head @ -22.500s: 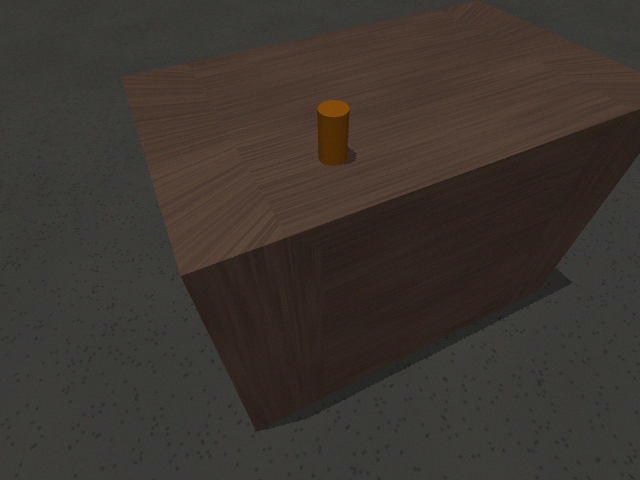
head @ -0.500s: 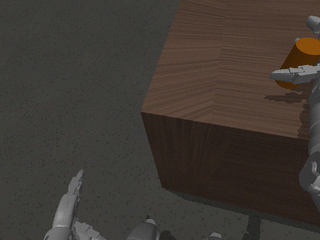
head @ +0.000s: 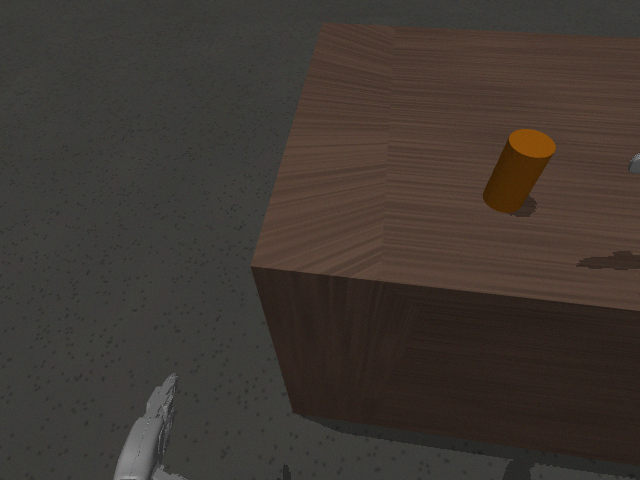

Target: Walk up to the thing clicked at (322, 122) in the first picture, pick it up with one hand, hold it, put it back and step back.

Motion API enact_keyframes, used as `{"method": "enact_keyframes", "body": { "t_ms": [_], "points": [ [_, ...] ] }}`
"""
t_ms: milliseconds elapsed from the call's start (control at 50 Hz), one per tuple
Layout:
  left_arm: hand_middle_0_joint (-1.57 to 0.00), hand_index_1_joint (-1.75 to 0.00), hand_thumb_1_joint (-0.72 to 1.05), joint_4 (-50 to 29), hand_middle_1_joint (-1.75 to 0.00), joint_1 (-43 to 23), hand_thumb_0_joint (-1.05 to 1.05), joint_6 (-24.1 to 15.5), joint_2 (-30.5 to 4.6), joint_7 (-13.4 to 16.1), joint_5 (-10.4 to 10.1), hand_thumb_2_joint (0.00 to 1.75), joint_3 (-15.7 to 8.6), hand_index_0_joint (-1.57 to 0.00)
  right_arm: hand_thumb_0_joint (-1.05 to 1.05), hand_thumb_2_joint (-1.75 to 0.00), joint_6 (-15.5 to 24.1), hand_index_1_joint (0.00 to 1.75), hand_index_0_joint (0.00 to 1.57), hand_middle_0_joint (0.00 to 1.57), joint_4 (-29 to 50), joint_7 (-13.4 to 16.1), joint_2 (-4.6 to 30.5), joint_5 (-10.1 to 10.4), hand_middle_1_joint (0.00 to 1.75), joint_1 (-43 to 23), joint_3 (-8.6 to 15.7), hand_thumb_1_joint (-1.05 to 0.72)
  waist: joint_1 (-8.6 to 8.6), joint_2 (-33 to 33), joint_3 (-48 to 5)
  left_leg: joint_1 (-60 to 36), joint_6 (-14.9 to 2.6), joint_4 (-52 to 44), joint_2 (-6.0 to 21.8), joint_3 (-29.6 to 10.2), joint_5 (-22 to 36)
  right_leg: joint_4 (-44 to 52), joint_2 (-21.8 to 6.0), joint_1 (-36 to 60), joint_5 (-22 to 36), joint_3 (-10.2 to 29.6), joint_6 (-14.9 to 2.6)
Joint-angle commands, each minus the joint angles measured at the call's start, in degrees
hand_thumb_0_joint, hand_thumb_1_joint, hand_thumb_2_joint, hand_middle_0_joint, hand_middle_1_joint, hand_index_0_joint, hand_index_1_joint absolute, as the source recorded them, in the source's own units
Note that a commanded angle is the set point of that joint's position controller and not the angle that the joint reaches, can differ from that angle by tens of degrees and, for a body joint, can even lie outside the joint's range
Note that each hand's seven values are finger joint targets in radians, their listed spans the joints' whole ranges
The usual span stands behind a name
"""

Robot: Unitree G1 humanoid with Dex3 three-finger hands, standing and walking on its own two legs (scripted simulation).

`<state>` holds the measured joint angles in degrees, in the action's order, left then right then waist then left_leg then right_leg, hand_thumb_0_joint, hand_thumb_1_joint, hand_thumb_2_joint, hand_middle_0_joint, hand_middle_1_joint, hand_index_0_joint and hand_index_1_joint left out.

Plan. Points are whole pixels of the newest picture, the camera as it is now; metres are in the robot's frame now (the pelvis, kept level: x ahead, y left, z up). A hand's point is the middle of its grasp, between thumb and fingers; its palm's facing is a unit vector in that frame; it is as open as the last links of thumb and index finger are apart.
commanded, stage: sink last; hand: right
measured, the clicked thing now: (515, 173) +0.50 -0.19 +0.10
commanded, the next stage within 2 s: home in 1.10 s
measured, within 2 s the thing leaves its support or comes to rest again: neither
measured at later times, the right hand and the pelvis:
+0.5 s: hand out of the picture +0.29 -0.29 +0.20, palm faces +0.43 +0.83 -0.36, open 17.6 cm; pelvis +0.01 +0.00 +0.01, yaw -1 degrees
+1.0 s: hand out of the picture +0.16 -0.25 +0.22, palm faces +0.49 +0.76 -0.42, open 17.6 cm; pelvis -0.02 +0.02 +0.01, yaw -3 degrees
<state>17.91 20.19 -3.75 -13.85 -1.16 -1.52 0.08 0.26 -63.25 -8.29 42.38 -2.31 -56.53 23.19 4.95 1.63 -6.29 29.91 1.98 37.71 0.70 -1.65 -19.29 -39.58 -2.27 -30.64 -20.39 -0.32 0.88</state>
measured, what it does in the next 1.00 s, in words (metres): stands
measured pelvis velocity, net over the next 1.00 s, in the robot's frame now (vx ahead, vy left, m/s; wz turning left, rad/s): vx -0.02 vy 0.02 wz -0.05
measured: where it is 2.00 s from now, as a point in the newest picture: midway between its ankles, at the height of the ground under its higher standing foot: outside the picture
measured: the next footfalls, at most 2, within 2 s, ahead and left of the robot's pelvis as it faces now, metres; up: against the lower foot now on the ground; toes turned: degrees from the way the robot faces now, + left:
none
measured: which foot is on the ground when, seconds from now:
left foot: down 0.00-1.00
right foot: down 0.00-1.00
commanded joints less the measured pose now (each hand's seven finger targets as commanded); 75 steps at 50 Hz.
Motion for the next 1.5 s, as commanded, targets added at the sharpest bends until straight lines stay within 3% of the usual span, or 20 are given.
{"method": "enact_keyframes", "body": {
  "t_ms": [0, 100, 160, 260, 280, 300, 380, 420, 460, 620, 680, 780, 840, 880, 1020, 1080, 1120, 1200, 1340, 1480],
  "points": [
    [-0.05, -0.04, -0.51, -7.35, -0.05, 0.82, 0.0, -1.41, -10.48, -0.54, -0.83, 0.05, -7.99, -0.06, 0.0, -0.04, 3.97, 0.05, 0.05, 0.06, 20.8, 3.42, 21.25, -0.31, 0.05, -20.82, 4.95, 0.6, -2.47, 6.21, -23.05, -9.78, -2.04, -3.51, -1.48, 3.68, 22.9, 3.22, 1.42, 16.58, 26.66, -1.83, -0.5],
    [-0.05, -0.05, -0.53, -9.28, -0.05, -6.56, 0.0, -2.07, -8.59, -0.26, -1.48, 0.06, -6.63, -0.05, 0.0, -0.04, 5.72, 0.05, 0.05, 0.06, 30.62, 6.41, 15.82, 0.79, 0.05, -12.71, 3.73, 0.59, -4.81, 9.33, -25.53, -10.46, -2.99, -3.91, -2.16, 4.48, 21.23, 3.44, 0.45, 20.92, 31.43, -0.94, 0.41],
    [-0.05, -0.05, -0.53, -8.1, -0.04, -3.03, 0.0, -2.14, -7.31, 0.21, -1.52, 0.06, -5.63, -0.05, 0.0, -0.05, 6.22, 0.05, 0.05, 0.06, 36.18, 7.29, 12.21, 1.75, 0.05, -1.28, 3.32, 0.58, -5.15, 8.36, -21.73, -11.17, -3.15, -4.2, -2.43, 5.05, 21.86, 4.21, 0.07, 20.75, 33.42, -1.0, 0.63],
    [-0.05, -0.05, -0.53, -2.53, -0.05, 1.66, 0.0, -0.56, -7.59, -0.05, -2.12, 0.06, -8.23, -0.05, 0.0, -0.05, 5.29, 0.05, 0.05, 0.06, 54.62, 6.97, 5.67, 4.73, 0.05, 17.72, 3.13, 0.56, -5.82, 8.87, -13.95, -11.59, -3.07, -5.12, -2.13, 5.33, 21.31, 5.94, 0.41, 19.78, 31.99, -1.85, 0.29],
    [-0.05, -0.05, -0.53, -1.15, -0.05, 2.29, 0.0, -0.09, -9.41, 0.07, -2.27, 0.06, -10.33, -0.05, 0.0, -0.05, 4.82, 0.05, 0.05, 0.06, 57.33, 7.29, 6.96, 5.04, 0.05, 22.06, 5.29, 0.56, -6.1, 8.2, -12.87, -11.61, -3.13, -5.51, -2.41, 5.61, 19.8, 6.8, 0.14, 19.33, 30.92, -1.5, 0.36],
    [-0.05, -0.05, -0.53, -1.45, -0.05, 1.65, 0.0, 0.19, -7.64, -0.33, -2.48, 0.06, -8.97, -0.06, 0.0, -0.05, 4.83, 0.05, 0.05, 0.06, 62.41, 7.26, 5.57, 5.56, 0.05, 24.52, 5.01, 0.55, -6.36, 8.45, -10.91, -12.23, -3.09, -6.19, -2.28, 5.68, 18.46, 7.49, 0.38, 18.44, 28.14, -1.8, 0.3],
    [-0.05, -0.05, -0.53, -4.46, -0.05, -0.16, 0.0, 1.06, -11.76, 0.53, -2.58, 0.06, -14.31, -0.05, 0.0, -0.05, 5.15, 0.05, 0.05, 0.06, 76.14, 8.24, 2.79, 6.5, 0.05, 35.99, 7.45, 0.55, -5.66, 1.69, -9.78, -15.72, -2.3, -6.49, -1.75, 5.76, 21.74, 8.37, 0.92, 19.01, 26.48, -1.85, -0.57],
    [-0.05, -0.05, -0.53, -5.57, -0.05, -2.01, 0.0, 1.43, -9.32, 0.89, -2.49, 0.06, -12.59, -0.05, 0.0, -0.05, 5.86, 0.06, 0.05, 0.06, 82.7, 8.72, -1.45, 6.88, 0.06, 40.68, 5.92, 0.58, -6.48, 1.29, -8.02, -16.48, -1.96, -6.76, -1.12, 5.27, 22.13, 8.58, 1.28, 18.99, 25.5, -1.97, -0.77],
    [-0.05, -0.05, -0.53, -6.15, -0.05, -4.39, 0.0, 1.37, -10.78, 2.17, -2.3, 0.05, -14.99, -0.05, 0.0, -0.05, 6.65, 0.06, 0.05, 0.05, 86.12, 9.32, -2.41, 6.93, 0.06, 45.6, 6.96, 0.59, -6.56, 0.19, -6.56, -16.61, -1.45, -7.28, -0.5, 4.81, 21.29, 8.7, 1.68, 19.34, 23.07, -2.09, -1.14],
    [-0.05, -0.04, -0.51, -3.0, -0.05, -1.67, 0.0, 1.7, -2.5, 2.55, -1.58, 0.04, -9.09, -0.05, 0.0, -0.04, 10.91, 0.06, 0.05, 0.05, 99.87, 9.52, -9.5, 7.34, 0.06, 69.46, 6.52, 0.61, -9.08, 2.84, -0.98, -17.91, -1.71, -8.29, -0.22, 4.94, 15.79, 10.59, 2.39, 16.89, 18.72, -2.54, -0.99],
    [-0.05, -0.05, -0.52, -4.05, -0.05, -1.92, 0.0, 1.19, -4.61, 2.77, -1.3, 0.05, -11.29, -0.05, 0.0, -0.05, 12.28, 0.06, 0.05, 0.05, 103.11, 9.24, -11.08, 7.89, 0.06, 74.53, 6.49, 0.61, -8.32, 1.09, 0.15, -17.78, -1.37, -8.81, -0.2, 5.03, 15.45, 10.57, 2.5, 16.62, 17.94, -2.46, -1.26],
    [-0.05, -0.05, -0.53, -5.39, -0.05, -3.71, 0.0, -0.47, -8.62, 4.19, -0.91, 0.05, -16.28, -0.05, 0.0, -0.05, 13.65, 0.06, 0.05, 0.05, 100.73, 9.45, -12.16, 7.71, 0.06, 72.4, 6.55, 0.58, -5.33, -2.17, 5.65, -12.91, -0.94, -11.62, 0.23, 4.62, 5.44, 12.52, 2.81, 17.19, 7.49, -1.82, -1.9],
    [-0.05, -0.05, -0.52, -3.17, -0.05, -3.12, 0.0, -1.87, -6.71, 4.32, -0.84, 0.05, -15.45, -0.05, 0.0, -0.05, 15.03, 0.06, 0.05, 0.05, 97.94, 9.32, -12.21, 7.59, 0.06, 73.23, 7.72, 0.57, -6.6, -3.89, 8.91, -11.32, -1.0, -13.36, 0.65, 4.33, -0.88, 13.34, 2.9, 16.75, 3.57, -1.57, -1.82],
    [-0.05, -0.05, -0.52, -4.46, -0.05, -3.27, 0.0, -2.93, -4.68, 4.07, -0.69, 0.05, -12.85, -0.05, 0.0, -0.05, 16.62, 0.06, 0.05, 0.05, 97.49, 9.37, -12.1, 7.4, 0.06, 73.2, 7.83, 0.58, -7.56, -4.89, 7.87, -12.51, -1.03, -13.46, 0.68, 4.41, -0.49, 13.22, 3.05, 17.19, 4.78, -1.56, -1.75],
    [-0.05, -0.06, -0.54, 0.08, -0.05, -6.08, 0.0, -5.04, -6.08, 4.08, -0.26, 0.07, -14.3, -0.05, 0.0, -0.05, 20.03, 0.06, 0.05, 0.05, 95.46, 9.89, -9.58, 7.22, 0.06, 71.95, 10.79, 0.58, -9.15, 0.5, 5.44, -15.62, -1.37, -13.08, 0.93, 3.96, 3.02, 14.34, 3.31, 17.3, 7.24, -1.67, -1.32],
    [-0.05, -0.06, -0.55, 1.55, -0.05, -8.47, 0.0, -5.74, -3.89, 3.94, -0.18, 0.08, -11.37, -0.05, 0.0, -0.06, 21.28, 0.06, 0.05, 0.05, 94.37, 10.11, -9.27, 6.94, 0.06, 71.26, 10.7, 0.56, -9.94, 0.71, 6.66, -15.85, -1.52, -13.72, 0.79, 4.03, 1.53, 14.85, 3.32, 16.15, 6.25, -1.43, -1.16],
    [-0.05, -0.06, -0.55, 0.28, -0.05, -8.9, 0.0, -6.16, -2.49, 3.88, -0.1, 0.08, -9.21, -0.04, 0.0, -0.06, 21.96, 0.06, 0.05, 0.05, 93.02, 10.01, -10.15, 6.78, 0.06, 72.5, 9.85, 0.55, -9.78, -1.17, 5.77, -16.81, -1.4, -14.46, 0.83, 3.87, 0.85, 14.9, 3.19, 16.51, 6.33, -1.55, -1.21],
    [-0.11, -0.14, -0.47, -0.44, -0.13, -6.74, 0.0, -6.72, -6.35, 4.35, 0.0, 0.16, -12.09, -0.11, 0.0, -0.04, 22.94, 0.05, 0.05, 0.05, 91.51, 9.85, -11.62, 6.87, 0.05, 74.52, 8.22, 0.59, -8.47, -1.1, 3.8, -18.26, -1.46, -13.79, 0.12, 4.89, 5.13, 15.6, 3.08, 18.88, 9.06, -1.63, -1.3],
    [-0.14, -0.2, 0.09, 3.19, -0.2, -7.5, 0.0, -6.03, 1.73, 3.07, -0.41, 0.56, -3.74, -0.14, 0.0, -0.04, 21.24, 0.05, 0.05, 0.05, 85.06, 8.75, -18.37, 6.38, 0.05, 80.79, -0.74, 0.58, -8.92, 0.01, 6.68, -18.71, -1.59, -13.51, -0.34, 5.77, 9.86, 16.62, 2.58, 18.78, 13.55, -1.8, -1.2],
    [-0.17, -0.25, 0.58, 6.25, -0.25, -9.5, 0.0, -6.03, -5.63, 3.91, 0.37, 0.72, -9.89, -0.17, 0.0, -0.06, 19.21, 0.05, 0.05, 0.05, 81.73, 8.89, -19.11, 5.09, 0.05, 81.25, -5.66, 0.55, -6.1, -0.75, 4.27, -17.64, -1.68, -13.75, -0.48, 6.06, 10.03, 16.82, 2.36, 21.11, 12.79, -1.29, -1.33]
  ]
}}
